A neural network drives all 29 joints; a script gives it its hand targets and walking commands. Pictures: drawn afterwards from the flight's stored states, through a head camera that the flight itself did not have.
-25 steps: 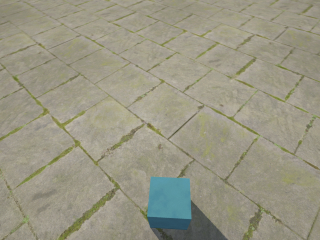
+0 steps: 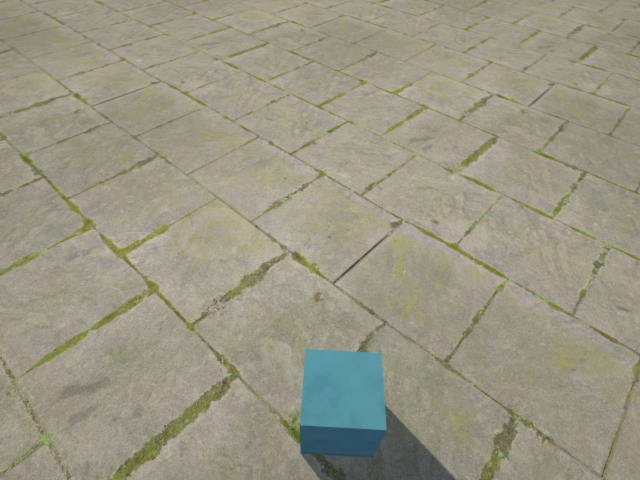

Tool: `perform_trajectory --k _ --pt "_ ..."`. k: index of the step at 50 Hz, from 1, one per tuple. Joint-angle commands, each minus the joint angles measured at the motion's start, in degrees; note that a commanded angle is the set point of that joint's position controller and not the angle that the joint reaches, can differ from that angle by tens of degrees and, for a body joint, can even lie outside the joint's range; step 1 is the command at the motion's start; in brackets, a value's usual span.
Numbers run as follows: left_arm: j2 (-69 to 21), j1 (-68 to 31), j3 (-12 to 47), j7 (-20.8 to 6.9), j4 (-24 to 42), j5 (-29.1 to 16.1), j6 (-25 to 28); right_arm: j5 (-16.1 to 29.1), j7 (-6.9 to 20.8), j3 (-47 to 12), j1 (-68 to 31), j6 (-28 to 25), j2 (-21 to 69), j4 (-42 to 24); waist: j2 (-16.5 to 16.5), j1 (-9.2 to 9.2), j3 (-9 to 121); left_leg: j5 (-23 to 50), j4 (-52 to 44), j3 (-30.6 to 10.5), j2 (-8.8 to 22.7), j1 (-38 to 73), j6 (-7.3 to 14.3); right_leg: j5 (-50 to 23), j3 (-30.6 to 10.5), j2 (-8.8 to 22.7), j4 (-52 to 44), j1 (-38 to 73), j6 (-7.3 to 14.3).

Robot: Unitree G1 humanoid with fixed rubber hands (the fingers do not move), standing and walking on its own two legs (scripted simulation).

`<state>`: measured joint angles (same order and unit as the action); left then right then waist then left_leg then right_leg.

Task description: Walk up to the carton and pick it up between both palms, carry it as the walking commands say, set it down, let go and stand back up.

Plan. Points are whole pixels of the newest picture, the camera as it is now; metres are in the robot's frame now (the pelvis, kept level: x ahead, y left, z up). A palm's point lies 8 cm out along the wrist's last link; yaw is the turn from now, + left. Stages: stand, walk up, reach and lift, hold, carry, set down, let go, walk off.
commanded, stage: walk up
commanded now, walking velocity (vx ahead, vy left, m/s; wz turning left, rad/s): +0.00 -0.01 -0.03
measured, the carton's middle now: (340, 404) +0.45 -0.04 -0.64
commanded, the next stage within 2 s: stand in 0.96 s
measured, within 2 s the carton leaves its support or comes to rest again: neither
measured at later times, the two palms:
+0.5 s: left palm out of the picture +0.03 +0.20 -0.13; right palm out of the picture -0.04 -0.27 -0.11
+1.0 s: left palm out of the picture +0.04 +0.17 -0.13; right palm out of the picture -0.03 -0.29 -0.13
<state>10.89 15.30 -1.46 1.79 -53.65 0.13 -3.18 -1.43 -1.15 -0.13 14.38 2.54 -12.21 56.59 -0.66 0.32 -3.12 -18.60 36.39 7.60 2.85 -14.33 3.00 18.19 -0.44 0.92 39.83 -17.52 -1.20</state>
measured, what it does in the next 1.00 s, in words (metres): steps on the spot: right foot, then left foot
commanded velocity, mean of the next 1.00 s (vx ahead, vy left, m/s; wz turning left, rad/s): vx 0.02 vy -0.05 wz -0.01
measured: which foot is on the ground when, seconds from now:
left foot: down 0.00-0.58, up 0.60-0.82, down 0.84-1.00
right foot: up 0.00-0.54, down 0.56-1.00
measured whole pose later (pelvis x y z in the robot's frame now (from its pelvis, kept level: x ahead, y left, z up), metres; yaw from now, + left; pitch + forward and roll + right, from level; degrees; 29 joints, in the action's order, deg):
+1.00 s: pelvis -0.01 -0.05 +0.01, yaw -1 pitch -1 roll +0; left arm 10.2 15.6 -1.4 1.0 -53.8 0.1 -1.5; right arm -0.8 -0.7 -0.1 17.3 -0.6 -10.2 63.1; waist 1.2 1.0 -2.5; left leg -15.0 24.1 7.6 0.2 -8.7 1.7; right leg 9.2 1.9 1.8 24.8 -14.9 0.0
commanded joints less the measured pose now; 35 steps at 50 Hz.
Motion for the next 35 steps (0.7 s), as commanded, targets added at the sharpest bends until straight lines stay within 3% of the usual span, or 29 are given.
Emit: perform_trajectory --k 1,2,3,5,6,7,9,10,11,12,13,14,15,18,19,20,22,23,24,25,26,27,28,29,30,31,32,33,35 --pt "5.8 1.5 -1.8 -1.3 -1.6 1.4 -0.8 0.2 -0.4 3.3 -3.2 -2.9 -8.6 -4.0 -7.4 -1.11 -5.5 -11.3 -29.3 -14.5 15.1 -5.3 0.6 1.5 -0.7 -0.5 14.4 -8.2 -1.1" --pt "5.4 1.3 -1.9 -1.3 -1.5 1.8 -0.7 0.3 -0.5 3.4 -2.2 -3.1 -8.0 -3.9 -6.4 -0.28 -4.2 -9.0 -28.9 -14.8 14.7 -2.5 0.6 1.2 -0.8 -0.7 14.5 -8.5 -0.8" --pt "5.4 1.3 -2.1 -1.1 -1.6 1.6 -0.7 0.3 -0.6 3.4 0.6 -3.4 -8.2 -2.9 -3.1 0.22 -3.4 -6.8 -28.2 -16.6 16.2 -0.1 0.4 0.6 -1.6 -0.2 14.2 -9.4 -0.9" --pt "6.8 0.7 -3.2 -1.0 -1.1 1.6 -0.5 0.3 -1.6 4.0 6.0 -3.6 -9.6 -1.7 0.0 1.01 -0.3 1.9 -25.7 -18.8 19.5 7.3 0.7 1.2 -2.7 0.5 16.7 -13.3 -1.2" --pt "6.0 2.2 -2.7 -1.1 -1.4 1.5 -0.5 0.3 -1.6 3.8 5.5 -3.4 -8.9 -1.4 -2.8 0.69 0.8 1.8 -24.9 -17.8 18.6 7.3 1.8 1.1 -2.5 0.4 16.8 -12.2 -1.3" --pt "6.9 1.5 -3.4 -1.1 -1.0 1.6 -0.6 0.3 -2.1 4.2 8.2 -3.4 -9.4 -1.4 -1.8 1.14 1.0 6.2 -23.8 -18.2 19.3 9.8 0.8 0.9 -2.7 0.5 18.1 -14.0 -1.4" --pt "5.6 1.6 -2.6 -1.0 -0.4 1.2 -0.8 0.3 -1.7 3.8 6.3 -3.6 -8.0 -1.5 -7.9 1.03 1.5 5.5 -23.7 -14.2 16.8 8.5 2.4 0.0 -1.7 0.7 18.0 -11.9 -1.1" --pt "5.5 1.1 -2.9 -1.2 -0.2 1.2 -0.8 0.3 -1.8 3.8 8.1 -3.5 -8.2 -0.8 -8.1 1.03 0.7 5.1 -23.8 -14.5 16.0 8.0 1.9 -0.4 -1.4 0.5 17.7 -11.8 -0.8" --pt "5.8 1.6 -3.1 -1.3 -0.2 1.3 -0.7 0.1 -2.0 4.2 9.0 -3.4 -8.9 -0.8 -7.0 1.43 1.2 5.0 -23.6 -16.6 16.9 9.4 2.2 0.4 -1.2 0.4 18.1 -12.4 -1.2" --pt "5.5 1.9 -3.1 -1.3 -0.8 1.1 -0.8 0.2 -2.0 4.4 9.1 -3.5 -9.0 -0.2 -6.9 1.31 0.6 4.9 -23.5 -16.1 17.2 8.6 2.8 0.3 -0.9 0.9 18.5 -12.7 -1.1" --pt "4.5 1.9 -2.8 -1.5 -0.6 1.3 -0.6 0.2 -1.7 4.4 10.9 -3.5 -8.8 0.4 -9.5 1.93 0.9 2.6 -24.1 -15.4 16.9 9.4 2.6 1.0 -0.4 1.1 17.3 -12.4 -0.6" --pt "4.0 1.9 -2.5 -1.7 -0.7 1.4 -0.4 0.0 -1.3 4.2 11.8 -3.7 -7.6 0.9 -10.1 2.51 0.9 -7.2 -26.4 -15.9 16.3 8.4 2.5 -0.3 -0.4 1.5 16.8 -11.7 -0.2" --pt "4.6 0.4 -2.5 -1.7 0.0 1.3 -0.4 0.2 -1.1 3.9 10.8 -3.9 -8.0 0.3 -9.8 2.51 -1.1 -9.3 -27.7 -16.2 16.1 6.9 2.7 -0.5 -0.3 1.8 15.2 -11.8 -0.2" --pt "2.7 1.7 -1.7 -1.5 -1.0 0.9 0.3 0.0 -0.9 4.0 9.4 -4.0 -7.6 0.4 -11.3 2.56 -1.4 -5.7 -26.9 -13.8 16.0 6.6 4.7 1.2 1.6 1.7 9.9 -9.8 -0.5" --pt "2.5 0.8 -1.4 -1.4 -1.0 0.9 0.5 0.0 -0.7 4.0 9.0 -3.9 -7.9 0.4 -9.6 2.57 -2.0 -5.4 -26.9 -12.6 15.2 5.6 5.0 1.7 2.3 1.6 7.5 -8.4 -0.6" --pt "1.9 0.5 -1.3 -1.4 -0.7 0.9 0.8 -0.2 -0.5 4.2 9.2 -4.0 -8.5 0.5 -10.7 3.15 -1.1 -3.5 -25.9 -12.3 15.4 5.6 5.3 2.9 2.7 1.7 5.0 -6.7 -0.2" --pt "2.0 1.1 -1.3 -1.5 -0.6 0.9 1.3 -0.3 -0.5 4.4 8.4 -3.7 -9.4 0.8 -9.0 2.81 -0.4 -5.4 -25.1 -13.5 16.8 4.4 6.8 4.5 3.2 2.1 1.0 -5.0 -0.5" --pt "1.7 0.8 -1.2 -1.3 -0.4 0.5 1.5 -0.6 -0.5 4.0 7.2 -3.4 -9.4 0.4 -8.5 2.38 -0.6 -4.9 -24.6 -12.9 16.1 2.3 6.8 4.1 3.0 1.9 -2.2 -2.9 -0.3" --pt "1.2 2.9 -0.8 -0.9 -1.0 0.1 2.1 -0.5 -0.4 3.3 3.5 -3.1 -8.1 0.5 -9.9 0.17 -0.4 2.6 -22.3 -9.3 12.6 -0.5 5.5 -1.4 3.2 1.5 -9.5 2.7 -0.2" --pt "1.1 5.0 -0.6 -0.7 -1.9 0.2 2.8 -0.2 -0.4 3.0 2.4 -2.5 -7.5 0.4 -8.5 -1.10 1.1 5.8 -18.4 -6.1 9.9 0.8 3.7 -6.4 5.0 0.6 -17.8 6.3 -0.3" --pt "2.2 7.3 -1.2 -0.3 -3.4 0.7 3.6 0.0 -0.1 2.6 3.5 -2.4 -5.2 0.7 -6.9 -1.46 3.0 11.2 -14.1 -4.6 8.2 1.0 1.4 -9.9 5.0 1.7 -20.6 9.5 0.1" --pt "4.1 8.7 -1.7 0.0 -4.4 1.1 3.9 -0.1 0.4 2.1 5.8 -2.7 -4.0 0.5 1.5 0.10 5.3 -0.4 -12.3 -3.2 5.5 -0.9 0.3 -5.3 -0.1 4.7 -21.2 11.3 2.0" --pt "6.8 7.1 -1.9 0.0 -4.0 1.9 4.1 0.5 0.3 2.4 6.1 -2.1 -1.5 1.2 10.2 0.60 1.8 -2.7 -6.5 -1.5 0.7 -3.9 -2.0 1.1 -11.6 11.7 -27.8 6.6 3.0" --pt "9.5 6.6 -1.6 -0.3 -2.2 2.0 4.0 0.1 0.8 2.7 5.2 -1.1 -2.4 -0.1 15.9 -0.20 1.2 -9.9 3.1 -3.2 -1.8 -6.0 -1.8 20.5 -20.8 15.4 -34.2 2.3 4.9" --pt "9.1 1.6 -1.0 -0.1 -1.4 2.3 3.3 -0.1 0.4 3.3 5.6 -0.1 -2.3 0.3 14.9 0.32 -3.5 -10.2 5.4 -6.2 -2.2 -4.4 -1.6 22.8 -22.3 16.5 -36.6 -6.4 6.2" --pt "8.1 -1.7 -0.8 0.2 -0.1 1.3 3.5 0.3 0.7 2.8 7.1 -0.1 -2.0 1.4 14.2 1.41 -5.7 -7.2 6.2 -6.1 -0.8 -0.7 -2.4 17.5 -17.6 15.1 -35.2 -9.2 6.7" --pt "6.6 -2.8 -0.7 0.3 0.2 1.2 3.7 0.2 1.1 2.8 8.4 -0.3 -1.7 2.6 14.9 2.07 -3.8 -5.6 5.7 -5.8 -0.9 0.3 -2.3 13.7 -13.9 13.0 -33.8 -8.1 6.1" --pt "5.8 -2.2 -0.7 0.3 0.6 1.2 3.9 0.1 1.2 3.4 8.6 -0.3 -2.8 3.1 13.4 2.34 -2.9 -5.7 6.8 -5.1 -1.4 0.2 -2.3 12.7 -11.3 11.8 -33.4 -7.4 5.5" --pt "6.0 -0.2 -0.8 0.2 0.5 1.4 4.0 -0.1 1.1 3.3 8.4 -0.5 -3.1 3.5 11.8 1.37 0.5 -6.5 5.7 -5.6 -1.8 -1.4 -2.2 9.5 -11.9 11.4 -32.1 -1.7 5.7"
